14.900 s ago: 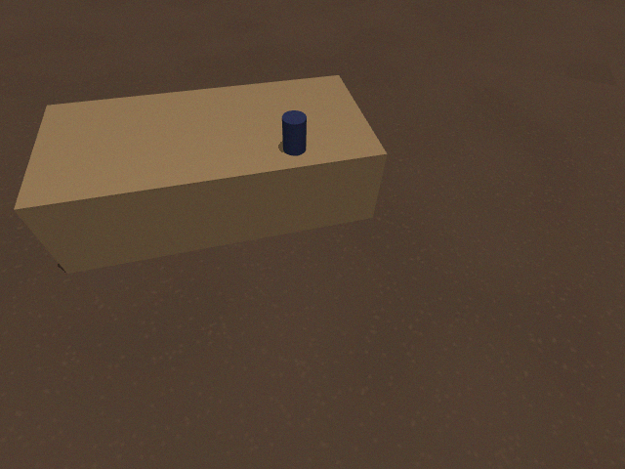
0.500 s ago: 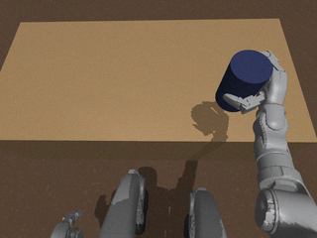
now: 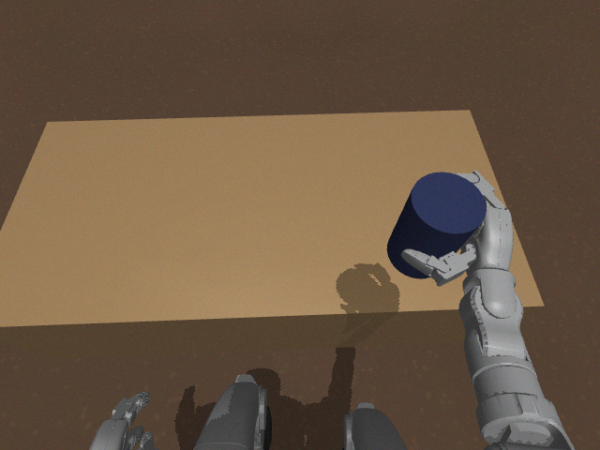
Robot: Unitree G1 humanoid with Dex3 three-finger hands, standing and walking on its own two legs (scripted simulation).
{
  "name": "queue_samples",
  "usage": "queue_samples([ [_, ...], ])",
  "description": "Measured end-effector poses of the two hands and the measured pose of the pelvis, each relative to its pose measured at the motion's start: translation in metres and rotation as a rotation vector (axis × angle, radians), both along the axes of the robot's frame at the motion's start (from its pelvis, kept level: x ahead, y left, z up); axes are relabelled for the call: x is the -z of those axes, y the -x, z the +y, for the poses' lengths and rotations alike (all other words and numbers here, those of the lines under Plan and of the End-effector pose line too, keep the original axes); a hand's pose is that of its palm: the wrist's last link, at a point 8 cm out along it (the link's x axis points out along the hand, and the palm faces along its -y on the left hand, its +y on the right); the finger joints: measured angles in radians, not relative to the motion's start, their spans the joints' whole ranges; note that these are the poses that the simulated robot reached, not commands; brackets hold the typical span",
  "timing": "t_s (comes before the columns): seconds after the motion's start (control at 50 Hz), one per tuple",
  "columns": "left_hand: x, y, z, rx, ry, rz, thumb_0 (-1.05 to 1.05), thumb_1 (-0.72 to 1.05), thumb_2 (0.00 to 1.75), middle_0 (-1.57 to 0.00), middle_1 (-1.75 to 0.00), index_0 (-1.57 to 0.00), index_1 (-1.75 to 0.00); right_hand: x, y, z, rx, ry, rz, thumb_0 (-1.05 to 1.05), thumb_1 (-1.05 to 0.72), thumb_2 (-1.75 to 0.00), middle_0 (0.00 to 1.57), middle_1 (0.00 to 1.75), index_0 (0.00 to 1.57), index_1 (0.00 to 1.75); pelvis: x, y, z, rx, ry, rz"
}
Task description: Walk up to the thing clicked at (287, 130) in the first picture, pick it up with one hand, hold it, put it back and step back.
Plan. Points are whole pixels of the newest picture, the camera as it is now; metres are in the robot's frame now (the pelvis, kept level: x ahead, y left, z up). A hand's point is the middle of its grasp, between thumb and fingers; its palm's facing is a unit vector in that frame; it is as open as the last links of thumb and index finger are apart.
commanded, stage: lift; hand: right
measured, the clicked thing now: (430, 229) +0.40 -0.14 +0.03
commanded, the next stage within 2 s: hold in 0.88 s
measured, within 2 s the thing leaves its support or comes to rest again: neither
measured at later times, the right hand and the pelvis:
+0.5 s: hand (457, 231) +0.37 -0.16 +0.08, palm faces +0.09 +1.00 -0.01, open 11.8 cm; pelvis +0.01 +0.00 +0.03, yaw +0 degrees
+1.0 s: hand (469, 231) +0.36 -0.16 +0.10, palm faces +0.09 +1.00 -0.01, open 11.8 cm; pelvis +0.02 +0.00 +0.05, yaw +0 degrees
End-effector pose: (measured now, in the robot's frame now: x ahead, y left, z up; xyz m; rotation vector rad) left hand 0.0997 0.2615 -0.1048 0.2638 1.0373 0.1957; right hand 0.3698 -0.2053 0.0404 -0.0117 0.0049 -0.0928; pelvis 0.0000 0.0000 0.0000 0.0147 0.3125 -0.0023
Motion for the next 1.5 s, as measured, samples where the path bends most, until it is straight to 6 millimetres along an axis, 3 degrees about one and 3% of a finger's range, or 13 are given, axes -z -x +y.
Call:
queue_samples([
  [0.24, -0.02, -0.013, -0.005, -0.002, 0.015, -0.021, 0.01, 0.86, 0.93, -0.19, -0.29, -0.18, -0.31, -0.025, 0.009, -0.004, 0.001, 0.002, -0.018, -0.01, 0.61, -1.06, 0.63, 0.99, 0.63, 1.0, -0.02, -0.012, 0.0, -0.002, 0.0, -0.052],
  [0.66, -0.039, -0.023, -0.01, 0.007, 0.031, -0.059, 0.01, 0.89, 0.91, -0.19, -0.3, -0.19, -0.3, -0.047, 0.032, -0.005, -0.007, -0.002, -0.021, -0.01, 0.61, -1.06, 0.63, 0.99, 0.63, 1.0, -0.039, -0.015, 0.002, -0.003, 0.001, -0.12],
  [1.5, -0.058, -0.047, -0.024, 0.021, 0.044, -0.115, 0.01, 0.88, 0.91, -0.2, -0.31, -0.2, -0.31, -0.07, 0.045, -0.017, -0.007, -0.004, -0.02, -0.01, 0.61, -1.06, 0.64, 0.99, 0.64, 0.99, -0.054, -0.024, -0.002, 0.002, -0.002, -0.18],
])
